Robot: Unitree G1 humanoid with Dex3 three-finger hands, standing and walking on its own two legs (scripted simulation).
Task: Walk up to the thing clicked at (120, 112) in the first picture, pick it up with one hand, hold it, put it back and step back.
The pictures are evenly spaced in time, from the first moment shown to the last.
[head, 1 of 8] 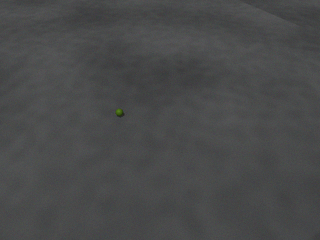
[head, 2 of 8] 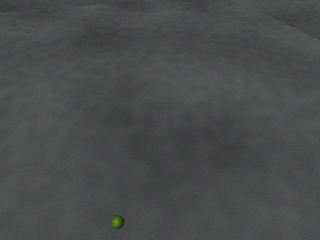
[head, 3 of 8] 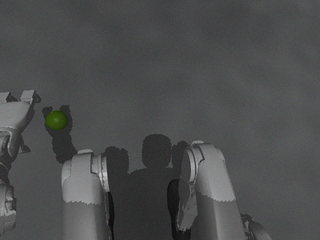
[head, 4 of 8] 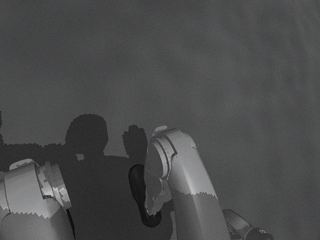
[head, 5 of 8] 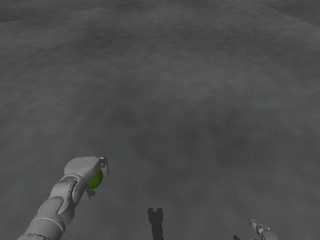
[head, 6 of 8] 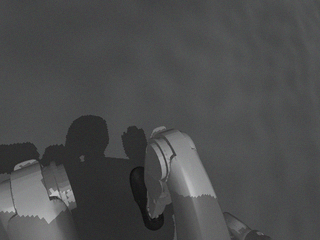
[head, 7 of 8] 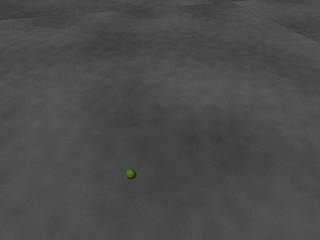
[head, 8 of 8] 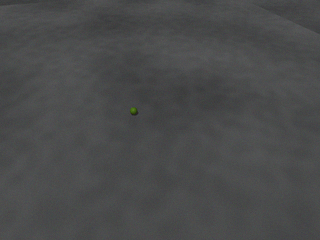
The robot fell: no
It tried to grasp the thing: yes
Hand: left
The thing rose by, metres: 0.70
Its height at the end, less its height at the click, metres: +0.00
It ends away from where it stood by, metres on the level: 0.30
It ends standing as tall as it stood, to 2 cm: yes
